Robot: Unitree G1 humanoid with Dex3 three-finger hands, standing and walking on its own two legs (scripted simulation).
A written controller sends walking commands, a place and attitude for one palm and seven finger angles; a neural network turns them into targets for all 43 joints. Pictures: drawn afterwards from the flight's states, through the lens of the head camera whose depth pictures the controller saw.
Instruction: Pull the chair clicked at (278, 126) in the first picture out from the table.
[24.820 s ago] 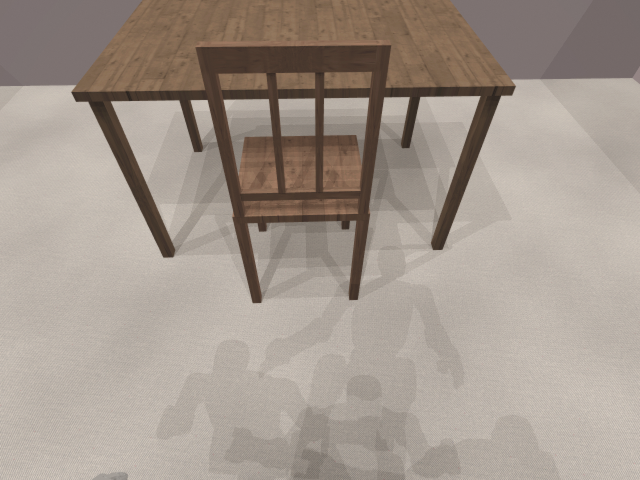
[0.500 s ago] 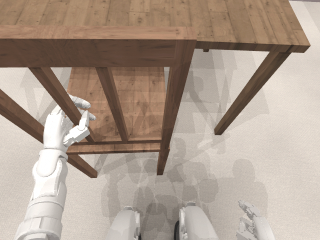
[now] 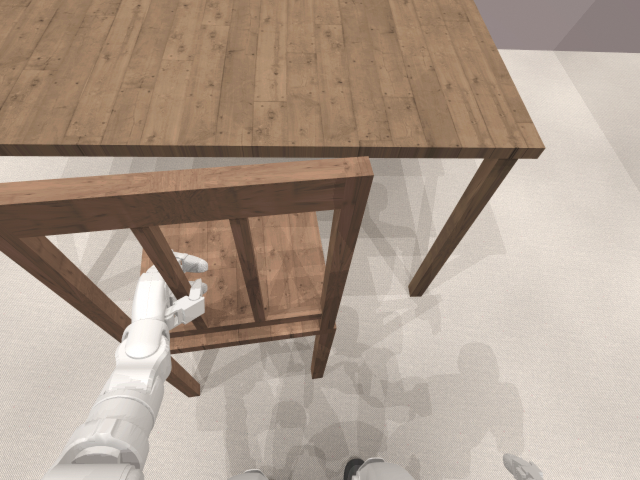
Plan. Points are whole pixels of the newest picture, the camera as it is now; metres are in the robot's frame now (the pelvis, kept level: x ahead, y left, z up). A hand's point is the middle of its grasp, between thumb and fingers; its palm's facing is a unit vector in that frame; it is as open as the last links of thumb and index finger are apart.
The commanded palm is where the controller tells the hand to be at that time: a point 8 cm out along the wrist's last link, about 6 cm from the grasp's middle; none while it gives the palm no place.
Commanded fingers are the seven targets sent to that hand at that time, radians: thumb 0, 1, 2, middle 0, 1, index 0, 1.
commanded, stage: step backward, pulling the chair out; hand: left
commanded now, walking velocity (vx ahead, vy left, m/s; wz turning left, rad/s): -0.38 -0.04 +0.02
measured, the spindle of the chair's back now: (179, 284) +0.37 +0.19 -0.05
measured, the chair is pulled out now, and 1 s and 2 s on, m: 0.05 0.14 0.23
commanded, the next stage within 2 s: none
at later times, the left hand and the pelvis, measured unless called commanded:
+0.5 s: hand (216, 356) +0.28 +0.13 -0.06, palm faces +0.11 -0.98 -0.17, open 5.0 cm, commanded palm +0.26 +0.18 -0.06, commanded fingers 0.00 0.90 0.90 -0.50 -1.45 -0.50 -1.45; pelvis -0.06 -0.02 +0.00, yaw +1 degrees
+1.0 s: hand (215, 367) +0.26 +0.13 -0.06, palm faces +0.07 -0.98 -0.20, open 5.1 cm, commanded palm +0.25 +0.18 -0.06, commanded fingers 0.00 0.90 0.90 -0.50 -1.45 -0.50 -1.45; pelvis -0.07 -0.02 -0.01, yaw +0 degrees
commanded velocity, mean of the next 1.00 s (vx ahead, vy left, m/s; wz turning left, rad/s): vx -0.38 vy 0.00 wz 0.02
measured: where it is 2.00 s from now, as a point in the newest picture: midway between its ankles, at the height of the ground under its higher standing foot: outside the picture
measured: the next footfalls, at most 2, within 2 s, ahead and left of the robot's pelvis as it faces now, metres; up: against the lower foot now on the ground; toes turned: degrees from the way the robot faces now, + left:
left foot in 1.36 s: -0.11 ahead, +0.14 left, +0.00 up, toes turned +3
right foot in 1.92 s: -0.05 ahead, -0.13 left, +0.00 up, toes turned -3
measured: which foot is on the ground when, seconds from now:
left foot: down 0.00-1.00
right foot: down 0.00-1.00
